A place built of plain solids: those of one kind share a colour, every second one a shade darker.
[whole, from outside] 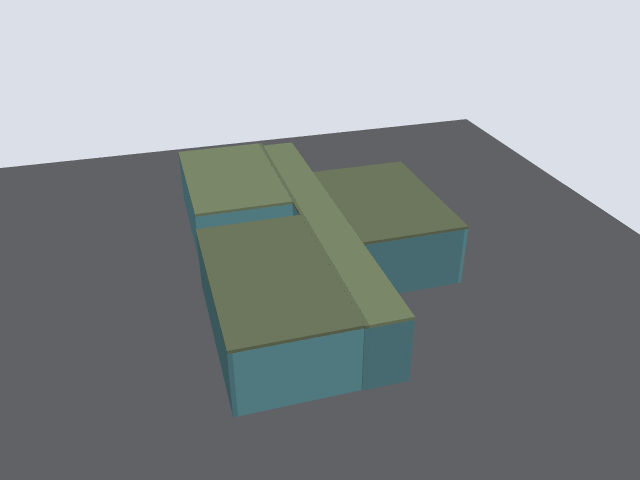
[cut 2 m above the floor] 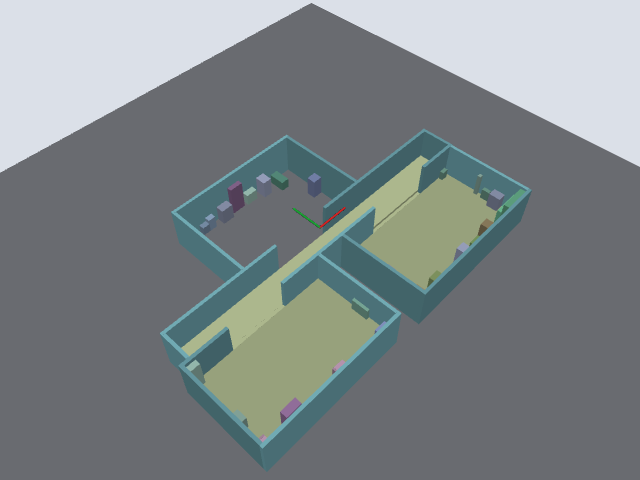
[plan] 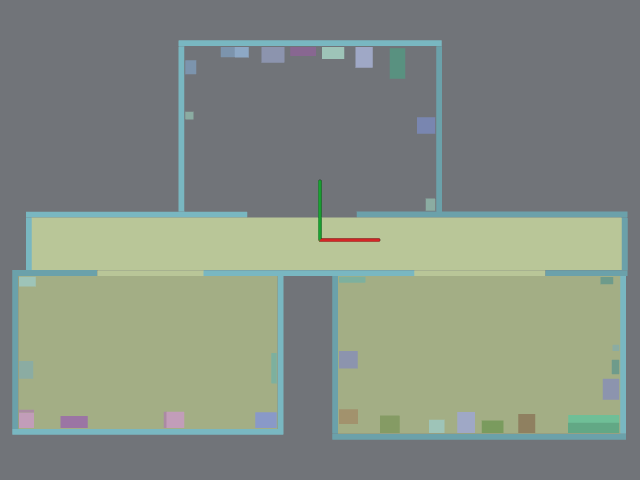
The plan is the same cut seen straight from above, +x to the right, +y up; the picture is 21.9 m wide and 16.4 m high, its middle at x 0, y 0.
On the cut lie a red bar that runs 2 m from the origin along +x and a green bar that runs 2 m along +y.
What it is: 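One storey of an old house, long lived in; a hall and three lower rooms beside it, each open to the hall along a stretch without wall, rail or kerb; a room's floor lies below the hall's by a bare drop, by one riser or not at all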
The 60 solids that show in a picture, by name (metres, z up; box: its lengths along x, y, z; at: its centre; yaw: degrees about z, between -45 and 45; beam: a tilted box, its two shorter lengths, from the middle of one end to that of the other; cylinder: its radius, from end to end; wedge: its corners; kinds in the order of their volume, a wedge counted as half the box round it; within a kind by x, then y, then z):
{
 "floor_1": {"box": [8.87, 5.23, 0.77], "at": [-5.88, -3.84, 0.34]},
 "floor_2": {"box": [3.64, 0.2, 0.77], "at": [-5.8, -1.13, 0.34]},
 "floor_3": {"box": [20.16, 1.8, 0.77], "at": [0.23, -0.13, 0.34]},
 "floor_4": {"box": [9.64, 5.4, 0.59], "at": [5.44, -3.93, 0.24]},
 "floor_5": {"box": [4.48, 0.2, 0.59], "at": [5.46, -1.13, 0.24]},
 "wall_1": {"box": [0.2, 5.23, 3.4], "at": [-10.41, -3.84, 1.65]},
 "wall_2": {"box": [0.2, 1.8, 3.4], "at": [-9.95, -0.13, 1.65]},
 "wall_3": {"box": [2.9, 0.2, 3.4], "at": [-9.06, -1.13, 1.65]},
 "wall_4": {"box": [7.57, 0.2, 3.4], "at": [-6.26, 0.87, 1.65]},
 "wall_5": {"box": [9.27, 0.2, 3.4], "at": [-5.88, -6.56, 1.65]},
 "wall_6": {"box": [0.2, 5.65, 3.4], "at": [-4.74, 3.8, 1.65]},
 "wall_7": {"box": [0.2, 5.23, 3.4], "at": [-1.35, -3.84, 1.65]},
 "wall_8": {"box": [7.2, 0.2, 3.4], "at": [-0.38, -1.13, 1.65]},
 "wall_9": {"box": [9.0, 0.2, 3.4], "at": [-0.34, 6.72, 1.65]},
 "wall_10": {"box": [0.2, 5.4, 3.4], "at": [0.52, -3.93, 1.65]},
 "wall_11": {"box": [0.2, 5.65, 3.4], "at": [4.07, 3.8, 1.65]},
 "wall_12": {"box": [10.04, 0.2, 3.4], "at": [5.44, -6.72, 1.65]},
 "wall_13": {"box": [9.26, 0.2, 3.4], "at": [5.88, 0.87, 1.65]},
 "wall_14": {"box": [2.81, 0.2, 3.4], "at": [9.11, -1.13, 1.65]},
 "wall_15": {"box": [0.2, 5.4, 3.4], "at": [10.36, -3.93, 1.65]},
 "wall_16": {"box": [0.2, 1.8, 3.4], "at": [10.41, -0.13, 1.65]},
 "roof_1": {"box": [9.27, 5.43, 0.16], "at": [-5.88, -3.94, 3.43]},
 "roof_2": {"box": [9.0, 5.85, 0.16], "at": [-0.34, 3.9, 3.43]},
 "roof_3": {"box": [21.03, 0.2, 0.16], "at": [0.0, -1.13, 3.43]},
 "roof_4": {"box": [20.56, 2.0, 0.16], "at": [0.23, -0.03, 3.43]},
 "roof_5": {"box": [10.04, 5.6, 0.16], "at": [5.44, -4.03, 3.43]},
 "washing_machine_1": {"box": [0.79, 0.54, 1.12], "at": [-1.61, 6.33, 0.51]},
 "washing_machine_2": {"box": [0.65, 0.6, 1.2], "at": [0.97, -4.09, 1.14]},
 "washing_machine_3": {"box": [0.59, 0.71, 1.27], "at": [1.5, 6.24, 0.58]},
 "washing_machine_4": {"box": [0.61, 0.72, 1.24], "at": [5.0, -6.23, 1.16]},
 "washing_machine_5": {"box": [0.57, 0.72, 0.99], "at": [9.94, -5.1, 1.03]},
 "kitchen_run_1": {"box": [1.75, 0.35, 2.06], "at": [9.35, -6.42, 1.57]},
 "kitchen_run_2": {"box": [1.75, 0.26, 1.4], "at": [9.35, -6.11, 1.24]},
 "tall_odds_1": {"box": [0.49, 0.61, 0.95], "at": [-10.04, -4.44, 1.2]},
 "tall_odds_2": {"box": [0.57, 0.33, 1.82], "at": [-10.0, -1.42, 1.63]},
 "tall_odds_3": {"box": [0.29, 0.27, 1.72], "at": [-4.46, 4.25, 0.81]},
 "tall_odds_4": {"box": [0.77, 0.41, 0.81], "at": [0.45, 6.39, 0.35]},
 "tall_odds_5": {"box": [0.32, 0.42, 1.17], "at": [3.77, 1.21, 0.53]},
 "tall_odds_6": {"box": [0.53, 0.45, 0.62], "at": [3.99, -6.37, 0.85]},
 "tall_odds_7": {"box": [0.24, 0.22, 1.48], "at": [10.11, -3.69, 1.28]},
 "metal_shelving_1": {"box": [0.93, 0.42, 2.15], "at": [-8.4, -6.22, 1.8]},
 "metal_shelving_2": {"box": [0.88, 0.31, 2.01], "at": [-0.58, 6.44, 0.96]},
 "fridge_1": {"box": [0.65, 0.51, 1.21], "at": [0.97, -6.04, 1.14]},
 "fridge_2": {"box": [0.58, 0.65, 1.59], "at": [7.07, -6.27, 1.33]},
 "carton_stack_1": {"box": [0.74, 0.54, 0.73], "at": [-1.85, -6.16, 1.09]},
 "carton_stack_2": {"box": [0.63, 0.57, 1.39], "at": [3.62, 3.91, 0.64]},
 "cooker_1": {"box": [0.68, 0.6, 1.23], "at": [2.39, -6.29, 1.16]},
 "crate_stack_1": {"box": [0.38, 0.48, 0.93], "at": [-4.42, 5.9, 0.42]},
 "crate_stack_2": {"box": [0.48, 0.36, 0.64], "at": [-3.15, 6.42, 0.27]},
 "crate_stack_3": {"box": [0.48, 0.36, 0.91], "at": [-2.67, 6.42, 0.41]},
 "radiator_1": {"box": [0.19, 1.04, 0.77], "at": [-1.57, -4.38, 1.11]},
 "radiator_2": {"box": [0.91, 0.2, 0.68], "at": [1.1, -1.36, 0.88]},
 "radiator_3": {"box": [0.45, 0.26, 0.6], "at": [9.8, -1.39, 0.84]},
 "radiator_4": {"box": [0.26, 0.5, 0.69], "at": [10.1, -4.34, 0.89]},
 "trunk_1": {"box": [0.53, 1.04, 0.72], "at": [2.65, 6.03, 0.31]},
 "pet_corner_1": {"box": [0.74, 0.42, 1.25], "at": [5.9, -6.38, 1.17]},
 "desk_1": {"box": [0.51, 0.53, 0.13], "at": [-10.03, -6.16, 1.49]},
 "desk_2": {"box": [0.51, 0.1, 0.83], "at": [-10.03, -5.85, 1.14]},
 "desk_3": {"box": [0.1, 0.56, 0.91], "at": [-5.29, -6.15, 1.18]},
 "desk_4": {"box": [0.6, 0.56, 0.2], "at": [-4.94, -6.15, 1.54]}
}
